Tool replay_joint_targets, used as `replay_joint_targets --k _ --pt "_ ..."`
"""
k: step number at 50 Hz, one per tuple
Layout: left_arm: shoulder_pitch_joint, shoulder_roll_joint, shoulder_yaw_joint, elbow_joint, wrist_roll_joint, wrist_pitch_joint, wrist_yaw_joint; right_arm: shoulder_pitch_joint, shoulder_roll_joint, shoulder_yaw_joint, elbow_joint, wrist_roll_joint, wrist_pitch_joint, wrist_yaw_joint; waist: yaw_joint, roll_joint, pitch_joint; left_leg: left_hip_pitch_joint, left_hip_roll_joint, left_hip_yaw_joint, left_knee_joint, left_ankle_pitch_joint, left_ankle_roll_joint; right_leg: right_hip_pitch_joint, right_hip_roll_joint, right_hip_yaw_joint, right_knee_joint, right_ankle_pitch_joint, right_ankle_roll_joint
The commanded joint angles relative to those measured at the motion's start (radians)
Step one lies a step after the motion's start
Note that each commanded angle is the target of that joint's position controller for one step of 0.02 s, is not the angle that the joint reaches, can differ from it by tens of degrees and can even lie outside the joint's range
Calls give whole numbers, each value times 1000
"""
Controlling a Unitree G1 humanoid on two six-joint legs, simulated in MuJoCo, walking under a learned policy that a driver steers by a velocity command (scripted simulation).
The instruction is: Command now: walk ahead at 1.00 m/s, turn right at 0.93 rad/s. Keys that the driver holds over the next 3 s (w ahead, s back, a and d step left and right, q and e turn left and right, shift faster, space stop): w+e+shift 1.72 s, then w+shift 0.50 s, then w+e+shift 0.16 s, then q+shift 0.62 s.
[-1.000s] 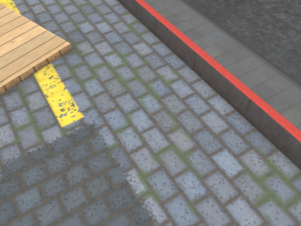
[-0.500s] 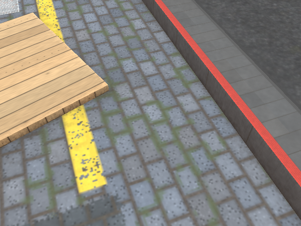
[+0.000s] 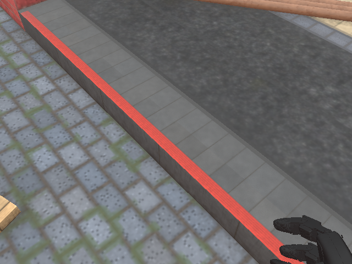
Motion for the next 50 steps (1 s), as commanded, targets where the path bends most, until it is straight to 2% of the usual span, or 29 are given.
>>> replay_joint_targets --k 1,5,7,8,9,10,11,13,17,21,26,29,31,32,33,34,35,38,39,40,42,43,44,45,46,47,48,49,50 --pt "-48 182 54 -87 -13 -29 -5 -93 -81 -19 -75 26 2 4 1 -19 59 232 -92 128 -241 221 -1 -240 -184 235 -177 338 -80" --pt "-61 206 68 -102 -6 -29 2 -57 -142 -44 -76 27 -12 -14 -11 -64 -21 380 -146 94 -412 185 29 -66 -214 274 -12 590 -9" --pt "-130 258 76 -119 2 -36 -2 214 -230 -87 -6 31 -25 -39 -172 -46 -186 672 -153 87 -407 35 57 -70 -192 261 317 744 33" --pt "-181 206 61 -142 6 -49 -3 439 -288 -115 39 17 -30 -58 -277 -20 -294 917 -41 3 -356 -133 81 -211 -159 223 581 591 43" --pt "-172 21 12 -183 -5 -55 3 568 -348 -134 66 -25 -32 -72 -268 230 -372 1143 243 -323 -424 -405 109 -482 -74 112 888 -198 43" --pt "-51 29 -9 -234 -40 -45 4 447 -399 -156 54 -24 -23 -58 -137 487 -478 1171 371 -839 -625 -575 217 -671 -78 32 1077 -231 51" --pt "-139 110 -2 -184 -3 -17 13 319 -257 -138 17 -14 -14 -49 -149 219 -299 1012 287 -675 -654 -708 207 -725 -175 1 1095 -97 49" --pt "-247 123 6 -188 22 3 -11 276 -155 -110 44 -6 -12 -43 -139 32 -119 786 189 -312 -641 -293 169 -679 -235 -33 1000 -1 77" --pt "-335 41 -25 -257 40 46 -43 366 -111 -99 150 26 -46 -23 -97 94 -36 673 139 4 -668 157 141 -704 -297 -56 973 16 95" --pt "-457 43 -46 -336 33 49 -58 308 -141 -102 158 22 -62 -16 -59 91 22 579 88 239 -724 356 118 -661 -298 -111 774 193 93" --pt "-587 9 -60 -390 32 69 3 504 -179 -100 231 -30 -34 -31 -83 71 56 988 160 326 -552 912 93 -1068 -259 -205 1234 -146 -25" --pt "-552 16 -76 -383 27 33 -11 413 -169 -81 186 -40 -19 -49 5 2 -10 830 98 422 -342 1377 37 -609 -171 -306 756 -74 -65" --pt "-253 78 -27 -292 55 23 -22 379 -302 -116 173 11 9 -40 112 67 -143 625 116 339 111 1357 63 -20 -90 -246 253 82 -13" --pt "-38 117 17 -204 21 8 -9 235 -335 -143 144 66 29 -18 230 -86 -117 338 -50 360 598 559 41 292 -148 -140 -109 430 -72" --pt "-66 264 53 -158 17 25 1 235 -208 -120 73 35 9 -16 60 -201 35 -177 -144 269 958 -279 44 483 -282 72 131 1139 -93" --pt "-14 329 69 -193 9 39 12 255 -126 -88 -33 30 -16 -28 41 -109 -209 -351 -93 177 1079 -323 39 714 -436 242 283 1649 -200" --pt "14 326 79 -189 21 48 33 109 -111 -77 -87 25 -25 -33 76 10 -250 -488 -107 161 1203 -275 39 712 -446 327 204 1440 -253" --pt "45 160 30 -94 48 19 60 -40 -22 -38 -189 -7 -5 -29 -15 -74 35 -810 -121 142 1480 -590 82 374 -406 362 -3 726 -207" --pt "19 124 13 -62 38 -5 51 -121 18 -18 -252 -10 11 -33 -68 -102 149 -858 -97 91 1478 -733 105 172 -418 320 -106 551 -156" --pt "-18 110 7 -44 10 -39 31 -238 52 8 -329 -42 18 -41 -103 -39 212 -797 -61 107 1334 -757 126 -65 -397 264 -202 416 -95" --pt "-199 128 9 -90 -1 -72 33 -193 3 2 -351 -24 17 -40 -190 5 252 -379 -60 197 943 -613 110 -466 -339 142 -405 837 -84" --pt "-380 152 22 -140 -8 -74 38 13 -9 -2 -297 -23 7 -35 -318 100 124 179 -97 209 636 -439 124 -712 -245 -8 -366 1110 -44" --pt "-279 252 65 -150 -63 -89 30 231 -55 -37 -217 -25 5 -37 -335 171 -192 802 -196 191 481 -145 109 -740 -222 100 -178 1385 -68" --pt "-294 392 109 -141 -74 -110 8 422 -97 -83 -175 -8 28 -59 -451 75 -440 1076 -205 107 398 -78 92 -622 -268 164 66 1661 -48" --pt "-370 395 133 -147 -64 -133 -12 658 -181 -134 -124 8 55 -76 -581 -48 -509 1111 -189 78 232 -154 95 -469 -290 216 375 1782 30" --pt "-476 246 113 -142 -6 -152 -32 733 -276 -173 -51 30 54 -71 -608 206 -424 1002 -100 -98 -29 -194 183 -425 -72 166 1023 595 94" --pt "-401 1 40 -235 14 -150 -52 717 -317 -166 6 9 49 -64 -426 559 -419 895 105 -521 -254 81 171 -594 94 194 1491 -77 69" --pt "-288 -38 30 -320 23 -130 -37 496 -266 -161 -31 6 38 -44 -224 500 -413 867 193 -760 -412 -17 205 -728 2 186 1598 -52 48" --pt "-215 -93 0 -308 41 -98 -29 378 -137 -127 -22 18 30 -27 -109 333 -317 758 214 -765 -474 -279 217 -788 -85 95 1605 4 54"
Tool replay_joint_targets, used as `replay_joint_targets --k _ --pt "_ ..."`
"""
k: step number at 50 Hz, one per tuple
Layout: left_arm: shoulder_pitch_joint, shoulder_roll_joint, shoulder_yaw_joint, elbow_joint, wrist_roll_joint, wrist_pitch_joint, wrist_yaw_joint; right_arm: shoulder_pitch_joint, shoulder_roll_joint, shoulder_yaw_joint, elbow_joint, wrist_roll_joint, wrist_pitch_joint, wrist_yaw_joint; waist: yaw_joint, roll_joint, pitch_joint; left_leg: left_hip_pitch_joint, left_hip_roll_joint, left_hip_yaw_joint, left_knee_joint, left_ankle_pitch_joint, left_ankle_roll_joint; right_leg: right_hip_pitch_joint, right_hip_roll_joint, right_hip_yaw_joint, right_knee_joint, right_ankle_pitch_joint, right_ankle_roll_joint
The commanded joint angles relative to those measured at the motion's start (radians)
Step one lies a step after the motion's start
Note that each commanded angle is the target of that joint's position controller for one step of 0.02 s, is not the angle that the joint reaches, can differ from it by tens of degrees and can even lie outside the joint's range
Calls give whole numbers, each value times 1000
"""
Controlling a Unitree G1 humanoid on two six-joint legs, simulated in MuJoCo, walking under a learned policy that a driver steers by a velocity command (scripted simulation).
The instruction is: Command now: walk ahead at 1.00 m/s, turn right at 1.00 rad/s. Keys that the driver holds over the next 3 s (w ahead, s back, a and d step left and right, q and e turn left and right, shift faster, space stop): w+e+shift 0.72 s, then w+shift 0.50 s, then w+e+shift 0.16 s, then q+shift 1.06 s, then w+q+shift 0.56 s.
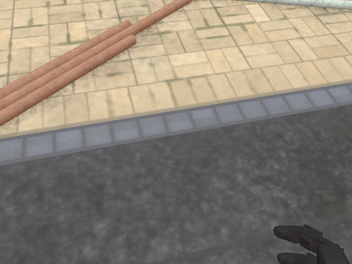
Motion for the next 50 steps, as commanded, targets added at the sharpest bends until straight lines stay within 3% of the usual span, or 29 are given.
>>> replay_joint_targets --k 1,2,4,5,7,10,12,15,17,18,19,20,21,22,23,26,29,32,34,35,36,37,38,39,40,41,42,45,50 --pt "-102 -95 -50 -248 58 15 7 154 -98 -76 114 21 -1 9 53 281 -138 671 315 -831 -794 79 158 -628 -102 -89 554 -125 31" --pt "-131 -132 -61 -267 70 44 8 173 -73 -73 150 18 -14 7 51 162 -28 580 254 -703 -786 44 141 -670 -120 -99 579 -203 42" --pt "-200 -149 -74 -300 26 85 -4 321 -39 -66 268 3 -44 3 44 24 84 525 247 -406 -766 136 96 -776 -143 -148 530 -298 1" --pt "-304 -179 -90 -344 28 86 -1 393 -28 -66 335 0 -66 10 29 57 82 576 226 -310 -764 250 46 -840 -153 -123 497 -307 -29" --pt "-414 -144 -94 -381 12 94 3 399 -57 -79 373 8 -86 33 31 62 89 544 163 -73 -870 396 -39 -749 -147 -147 192 -261 -55" --pt "-467 -67 -81 -391 25 108 -11 341 -114 -88 365 36 -99 10 48 150 76 607 115 141 -1017 761 -55 -577 -127 -285 -213 -29 -25" --pt "-468 -53 -83 -350 19 110 -32 289 -152 -95 346 44 -96 -5 56 90 29 639 66 254 -1074 903 -42 -355 -98 -386 -476 50 -32" --pt "-364 2 -67 -320 20 104 -30 363 -281 -127 340 43 -78 -29 113 188 -27 833 181 241 -858 1504 -42 -182 -57 -449 -656 -3 -65" --pt "-13 99 -17 -220 15 104 -10 275 -305 -144 287 31 -40 -35 262 191 -162 794 206 205 -435 1564 -20 148 -45 -382 -750 2 -122" --pt "102 119 8 -161 4 96 5 219 -298 -151 260 30 -20 -29 308 86 -173 597 129 196 -59 1051 -9 372 -93 -274 -889 53 -173" --pt "22 144 29 -148 -21 107 21 155 -190 -127 226 4 -14 -6 236 -77 -54 252 -40 177 305 125 -3 424 -102 -181 -797 -16 -191" --pt "-72 197 17 -200 -3 106 18 278 -91 -97 133 -12 -24 -3 51 -75 -111 26 -25 52 477 -12 -14 495 -208 97 -711 324 -273" --pt "-54 223 27 -235 24 118 30 299 -146 -88 68 9 -50 7 67 -80 -284 -99 -40 -94 468 9 -35 623 -360 478 -998 -137 -430" --pt "-70 155 20 -233 35 110 44 244 -206 -91 93 8 -67 9 68 93 -110 -158 6 -115 343 74 -40 476 -383 596 -1194 -363 -397" --pt "-89 127 11 -214 29 92 51 175 -228 -94 90 3 -63 10 37 152 -13 -114 33 -124 248 110 -48 338 -348 535 -1212 -327 -361" --pt "-67 97 -15 -172 5 40 52 146 -222 -81 96 -29 -11 6 -43 195 91 41 92 -115 45 69 -92 11 -252 353 -1193 -45 -309" --pt "-75 116 -14 -160 5 21 46 -44 -164 -50 20 -10 -1 27 -14 127 121 232 95 -67 -285 282 -92 -197 -145 204 -1221 68 -239" --pt "-26 143 -3 -128 -13 23 30 -106 -127 -33 14 24 -2 37 43 56 60 484 19 -20 -517 564 -57 -208 -115 164 -1206 216 -164" --pt "3 160 4 -114 -17 26 30 -86 -164 -45 22 25 -3 27 43 42 20 555 -23 -27 -626 543 -38 -77 -126 187 -1102 375 -125" --pt "7 181 8 -109 -15 26 32 -21 -203 -61 39 26 -7 16 11 43 -37 634 -53 -32 -656 483 -30 -14 -125 191 -984 502 -99" --pt "-24 215 16 -111 -9 25 28 122 -244 -82 70 30 -14 4 -83 49 -118 795 -62 -36 -688 430 -23 -16 -113 171 -783 544 -70" --pt "-66 200 10 -121 -1 16 21 336 -304 -112 118 23 -18 -14 -198 54 -218 1024 -4 -52 -639 348 -3 -113 -89 130 -532 482 -47" --pt "-96 44 -30 -155 13 4 25 524 -363 -132 160 -6 -23 -30 -237 233 -314 1217 241 -297 -653 89 33 -289 -26 34 -164 -238 -37" --pt "45 6 -54 -211 -35 8 30 407 -426 -144 151 -26 -25 -14 -82 524 -415 1250 445 -905 -913 -61 142 -486 13 -65 25 -451 -10" --pt "-9 64 -56 -170 6 27 40 272 -308 -134 125 -13 -20 -2 -74 338 -249 1106 385 -888 -956 -244 163 -568 -86 -94 47 -339 -22" --pt "-79 69 -54 -168 25 37 27 213 -222 -113 131 -2 -19 6 -66 200 -121 961 331 -705 -947 -192 163 -565 -129 -116 0 -261 -17" --pt "-132 53 -58 -179 35 44 14 213 -195 -107 161 -7 -21 12 -57 111 -43 849 291 -590 -956 -49 159 -547 -149 -123 -34 -249 -12" --pt "-198 -9 -79 -232 40 66 -16 291 -162 -92 264 7 -51 25 -9 138 35 714 236 -390 -996 190 144 -548 -170 -85 -118 -302 -7" --pt "-383 13 -100 -331 41 68 -39 290 -209 -94 306 32 -74 35 22 114 92 622 168 -75 -1140 475 120 -508 -178 -160 -467 -74 17"
Over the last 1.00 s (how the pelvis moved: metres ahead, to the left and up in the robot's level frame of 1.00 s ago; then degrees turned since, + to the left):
0.82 -0.27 0.04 -58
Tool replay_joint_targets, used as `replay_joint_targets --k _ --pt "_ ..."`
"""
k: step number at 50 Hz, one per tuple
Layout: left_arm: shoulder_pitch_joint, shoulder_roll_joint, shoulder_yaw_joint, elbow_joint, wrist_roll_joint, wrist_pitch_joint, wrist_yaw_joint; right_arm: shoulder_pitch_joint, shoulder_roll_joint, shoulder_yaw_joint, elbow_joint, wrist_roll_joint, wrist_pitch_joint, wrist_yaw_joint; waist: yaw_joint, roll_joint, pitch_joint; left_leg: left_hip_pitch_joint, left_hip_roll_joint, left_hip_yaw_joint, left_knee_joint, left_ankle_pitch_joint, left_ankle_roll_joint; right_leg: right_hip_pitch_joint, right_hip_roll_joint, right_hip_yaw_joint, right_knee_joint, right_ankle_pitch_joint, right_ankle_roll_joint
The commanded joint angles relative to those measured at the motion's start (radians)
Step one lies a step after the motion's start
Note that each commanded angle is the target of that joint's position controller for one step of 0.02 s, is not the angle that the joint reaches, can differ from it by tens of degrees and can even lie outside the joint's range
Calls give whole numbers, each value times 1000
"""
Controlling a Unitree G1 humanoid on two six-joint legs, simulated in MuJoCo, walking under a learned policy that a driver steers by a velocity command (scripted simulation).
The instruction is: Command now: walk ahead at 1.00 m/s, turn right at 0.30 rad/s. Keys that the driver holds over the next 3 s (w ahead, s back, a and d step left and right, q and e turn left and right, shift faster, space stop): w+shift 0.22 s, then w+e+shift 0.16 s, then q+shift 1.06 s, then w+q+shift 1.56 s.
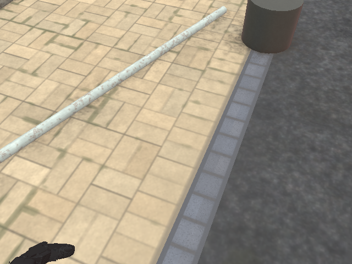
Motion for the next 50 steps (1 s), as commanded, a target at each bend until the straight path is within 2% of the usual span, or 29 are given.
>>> replay_joint_targets --k 1,4,6,8,9,10,11,12,13,14,16,18,19,21,23,25,26,28,29,30,31,32,33,34,36,39,41,45,50 --pt "-83 -9 -31 -113 -7 -12 -26 -119 -94 -2 -79 10 -36 8 85 117 113 -166 218 -105 -309 304 123 76 -47 -52 -265 166 3" --pt "-150 -8 -37 -110 -8 -14 -28 -41 -132 -4 -36 21 -31 12 60 86 140 -99 217 -23 -357 579 118 230 -14 -162 -417 223 -36" --pt "-92 25 -24 -85 4 -15 -8 3 -188 -10 -14 20 -22 0 101 142 61 53 239 14 -174 1097 105 327 53 -213 -447 117 -64" --pt "239 80 8 18 5 -18 20 -20 -226 -13 -10 16 4 -19 274 172 -122 27 234 41 279 1257 85 681 96 -195 -523 39 -102" --pt "403 146 35 70 18 -18 38 -28 -186 -2 -32 13 8 -21 330 134 -224 -179 190 29 614 956 81 953 -21 -57 -509 -80 -120" --pt "378 235 55 70 30 -19 54 51 -10 31 -86 18 7 1 184 -152 -322 -534 25 -10 1011 -144 58 1182 -333 429 -579 -312 -185" --pt "406 225 61 56 -1 -17 59 -12 -104 15 -125 29 -1 -7 232 -118 -424 -664 -27 -168 1163 -165 82 1200 -393 758 -754 -337 -232" --pt "346 183 57 94 -16 -20 63 -143 -120 11 -161 23 -7 -10 193 -42 -204 -763 49 -153 1114 -36 83 1073 -316 588 -788 -219 -214" --pt "323 146 51 115 -28 -29 62 -181 -92 25 -175 14 -14 -6 157 -6 -77 -742 83 -135 1028 6 71 906 -277 477 -811 -86 -210" --pt "292 114 46 123 -26 -36 61 -195 -78 31 -175 -2 -9 -2 112 34 -17 -687 109 -136 958 3 55 776 -223 402 -832 -19 -192" --pt "285 55 29 144 -30 -44 68 -162 -54 38 -181 -31 18 12 35 8 21 -592 130 -141 859 -47 16 601 -166 340 -886 -18 -207" --pt "313 50 30 166 -45 -56 70 -259 -38 42 -224 -41 34 23 30 4 94 -640 153 -131 728 -88 -24 533 -156 320 -957 -33 -232" --pt "308 57 33 164 -43 -61 69 -339 -38 48 -256 -36 36 26 40 9 130 -639 154 -113 638 -22 -40 482 -137 295 -998 -18 -233" --pt "258 81 41 162 -44 -73 61 -397 -6 66 -272 -17 24 37 26 18 166 -499 128 -66 400 222 -33 391 -76 126 -995 349 -175" --pt "333 94 45 196 -67 -92 43 -414 5 69 -257 0 11 43 71 34 113 -306 69 -13 262 502 9 408 -75 45 -1004 578 -115" --pt "381 94 41 231 -68 -98 40 -429 -14 62 -250 3 10 36 92 22 89 -283 39 1 192 568 56 548 -87 6 -977 650 -71" --pt "403 83 37 222 -93 -78 60 -512 -60 39 -284 53 -21 23 109 78 62 -307 -13 -32 166 508 57 635 -118 29 -874 674 -57" --pt "378 141 44 219 -42 -38 80 -362 -105 13 -244 59 -39 32 18 1 -48 -216 -79 -20 149 523 77 772 -126 -22 -667 874 0" --pt "308 159 48 195 -25 -22 85 -208 -127 -1 -200 54 -36 34 -75 -32 -109 -69 -75 -24 139 574 84 731 -99 -62 -452 923 46" --pt "266 127 39 151 -2 -17 92 -64 -179 -14 -164 45 -23 25 -118 52 -189 157 34 -150 174 808 99 560 -31 -92 -114 649 99" --pt "515 -69 -14 148 -2 -21 70 -98 -249 -11 -193 -5 -32 40 46 397 -370 567 357 -669 252 1065 373 120 136 -16 412 -405 200" --pt "527 33 -15 155 -28 -34 53 -134 -207 -25 -244 -3 -21 39 -14 254 -553 599 372 -872 113 869 401 89 114 101 520 -334 174" --pt "378 102 6 110 -53 -40 53 -227 -188 -26 -284 13 -4 29 -16 160 -417 449 321 -767 84 709 359 56 57 109 471 -259 153" --pt "261 125 12 70 -41 -43 63 -282 -162 -20 -290 35 14 20 5 18 -256 240 257 -673 45 653 320 47 29 76 385 -221 139" --pt "208 107 14 30 -26 -29 78 -297 -166 -20 -299 25 22 6 70 -6 -121 -28 188 -583 -13 723 321 81 8 70 291 -212 144" --pt "201 47 3 18 -21 -12 98 -317 -141 -18 -296 30 33 -5 114 36 -93 -210 115 -491 -9 810 294 143 2 57 52 -205 172" --pt "141 24 -3 -2 -26 -6 106 -307 -175 -31 -292 36 55 -25 113 53 -135 -261 81 -481 12 847 269 191 39 36 -108 -126 197" --pt "17 33 1 -25 -44 10 101 -304 -191 -45 -308 64 111 -63 85 114 -176 -256 31 -529 35 520 167 233 76 75 -286 58 208" --pt "-74 58 19 -39 -51 -15 87 -279 -161 -52 -329 50 136 -74 49 208 -101 -181 22 -663 64 271 139 274 78 131 -523 51 188"
Over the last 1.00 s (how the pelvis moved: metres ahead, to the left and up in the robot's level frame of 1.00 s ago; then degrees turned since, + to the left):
0.89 -0.22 0.11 -49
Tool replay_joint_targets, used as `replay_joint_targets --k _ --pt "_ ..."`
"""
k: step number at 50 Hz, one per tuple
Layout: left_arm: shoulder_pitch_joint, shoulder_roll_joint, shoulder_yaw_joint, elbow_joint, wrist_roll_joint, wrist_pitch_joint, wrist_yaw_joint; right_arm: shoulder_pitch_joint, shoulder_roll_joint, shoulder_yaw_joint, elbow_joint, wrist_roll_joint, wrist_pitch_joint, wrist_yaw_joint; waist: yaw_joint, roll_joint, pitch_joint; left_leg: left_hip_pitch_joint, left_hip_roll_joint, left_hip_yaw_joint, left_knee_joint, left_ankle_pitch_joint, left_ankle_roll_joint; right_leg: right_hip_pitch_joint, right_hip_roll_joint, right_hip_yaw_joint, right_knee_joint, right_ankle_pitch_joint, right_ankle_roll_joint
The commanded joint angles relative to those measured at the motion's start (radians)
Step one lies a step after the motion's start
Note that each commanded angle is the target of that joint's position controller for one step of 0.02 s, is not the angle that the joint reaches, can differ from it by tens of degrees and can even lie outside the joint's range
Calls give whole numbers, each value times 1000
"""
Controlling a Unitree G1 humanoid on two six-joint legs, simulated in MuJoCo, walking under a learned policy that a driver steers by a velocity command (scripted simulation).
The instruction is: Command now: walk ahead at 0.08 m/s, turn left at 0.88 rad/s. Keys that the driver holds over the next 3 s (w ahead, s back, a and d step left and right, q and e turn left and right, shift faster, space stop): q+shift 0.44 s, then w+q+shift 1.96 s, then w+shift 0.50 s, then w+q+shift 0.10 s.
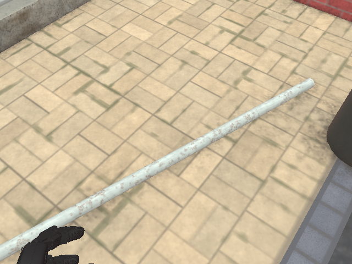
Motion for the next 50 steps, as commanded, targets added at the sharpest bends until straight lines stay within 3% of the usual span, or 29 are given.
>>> replay_joint_targets --k 1,2,3,4,5,6,7,8,11,15,22,24,25,26,27,28,29,30,31,32,33,34,37,43,45,47,48,49,50 --pt "14 123 50 -50 -7 -31 -7 -47 -122 -41 -102 -3 -4 -6 48 181 -140 104 221 -302 -62 131 65 178 16 -24 -163 17 -18" --pt "54 126 58 -32 -11 -39 -11 -67 -110 -39 -112 1 -3 -3 70 179 -136 85 195 -297 -17 85 45 261 -6 -38 -275 96 -37" --pt "81 136 64 -19 -8 -40 -12 -27 -63 -27 -109 4 -1 5 56 95 -168 16 136 -239 106 -196 10 410 -114 4 -355 197 -91" --pt "70 177 72 -40 8 -25 -2 72 -1 -10 -93 -9 1 11 1 -95 -218 -129 34 -68 351 -494 -37 579 -337 184 -299 395 -200" --pt "91 183 73 -41 49 -10 -4 92 -82 -26 -133 -2 -8 22 -22 -267 -234 -261 30 37 531 -537 -78 553 -481 383 -345 400 -339" --pt "64 143 75 -57 38 -6 0 75 -168 -47 -115 -6 -14 29 -3 -232 -193 -298 114 89 657 -449 -125 511 -472 368 -360 298 -372" --pt "28 94 64 -70 29 1 8 54 -200 -60 -92 2 -5 29 13 -153 -142 -316 150 108 711 -359 -145 469 -389 222 -347 189 -331" --pt "14 82 59 -78 20 13 15 57 -182 -60 -74 0 8 24 13 -99 -124 -310 167 129 768 -299 -157 432 -326 131 -341 122 -289" --pt "31 100 60 -64 21 30 33 27 -104 -33 -103 0 13 27 32 -99 -79 -328 209 235 803 -206 -176 371 -272 -32 -374 195 -288" --pt "101 128 78 -32 25 39 38 -54 -73 -20 -143 1 4 32 82 -138 -122 -357 282 260 663 -182 -193 494 -325 -99 -386 235 -330" --pt "71 187 115 -7 2 31 6 -64 -65 -20 -142 -4 16 59 67 -170 -137 -105 302 339 336 -176 -123 431 -384 -258 -368 202 -293" --pt "96 212 129 5 -25 20 -9 -33 -76 -30 -125 4 25 71 56 -170 -156 -4 290 371 239 -199 -76 396 -408 -255 -397 -135 -258" --pt "75 211 131 7 -40 15 -11 34 -81 -38 -94 10 24 78 13 -169 -157 97 276 399 157 -185 -41 333 -406 -267 -391 -308 -226" --pt "64 182 126 11 -40 14 -9 145 -89 -50 -31 17 20 79 -31 -131 -157 238 239 427 113 -198 -6 234 -372 -311 -320 -438 -186" --pt "38 122 113 8 -22 18 -13 303 -107 -65 51 24 9 72 -85 13 -117 385 225 371 31 -287 47 75 -293 -397 -84 -518 -133" --pt "-10 18 86 -18 -1 17 -28 390 -184 -77 66 13 -13 66 -99 294 -1 465 437 -48 -87 -518 154 -283 -180 -447 419 -516 -70" --pt "-84 34 85 -105 -21 -22 -36 278 -254 -72 -20 -11 -67 81 -67 332 13 423 577 -556 -332 -765 319 -527 -63 -210 515 -446 -77" --pt "-172 124 101 -128 -49 -60 -44 188 -195 -57 -41 -23 -100 81 -66 203 74 368 596 -532 -417 -805 294 -544 -115 -140 510 -317 -114" --pt "-141 158 113 -114 -45 -83 -47 137 -164 -41 -46 -16 -116 75 -16 176 73 344 566 -459 -397 -693 252 -494 -125 -125 444 -202 -131" --pt "-80 154 117 -73 -21 -92 -45 117 -146 -33 -48 -6 -115 68 18 127 49 330 520 -357 -360 -579 214 -410 -138 -125 387 -120 -121" --pt "-60 158 120 -63 -4 -99 -45 111 -132 -26 -46 -2 -110 58 30 135 40 304 480 -273 -349 -483 191 -344 -131 -134 305 -45 -104" --pt "25 112 89 0 109 -36 -77 111 -171 -37 -22 -61 -84 64 30 157 17 220 365 -139 -366 -371 133 -208 -116 -222 330 21 -71" --pt "3 93 80 -11 64 21 -87 193 -129 -26 21 -38 -80 80 12 127 27 187 320 -98 -360 -278 148 -167 -101 -251 292 44 -25" --pt "-198 96 58 -81 32 0 -90 280 -144 -36 63 -40 -91 62 -73 154 70 282 339 -180 -329 -199 179 -155 -75 -237 0 55 -15" --pt "-177 109 58 -95 24 -8 -86 245 -156 -39 64 -36 -96 53 -43 177 67 264 359 -216 -304 -97 166 -33 -75 -225 -75 19 -37" --pt "14 142 70 -59 15 -19 -64 145 -181 -44 49 -38 -105 54 72 182 0 145 349 -197 -187 236 123 303 -36 -244 -124 -61 -68" --pt "243 194 93 1 19 -29 -42 102 -184 -45 46 -38 -114 62 188 106 -119 40 275 -135 61 379 88 610 -46 -236 -124 -72 -94" --pt "484 284 118 30 37 -34 -14 87 -122 -26 32 -39 -126 70 292 -53 -303 -106 167 -17 425 252 65 906 -231 -62 -150 -392 -118" --pt "510 380 130 29 62 -34 -10 142 12 6 -32 0 -131 72 213 -424 -417 -370 46 76 721 -409 44 1037 -506 526 -418 -900 -172"
Over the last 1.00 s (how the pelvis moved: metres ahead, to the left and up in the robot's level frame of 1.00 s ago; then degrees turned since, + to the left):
0.76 -0.04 0.00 14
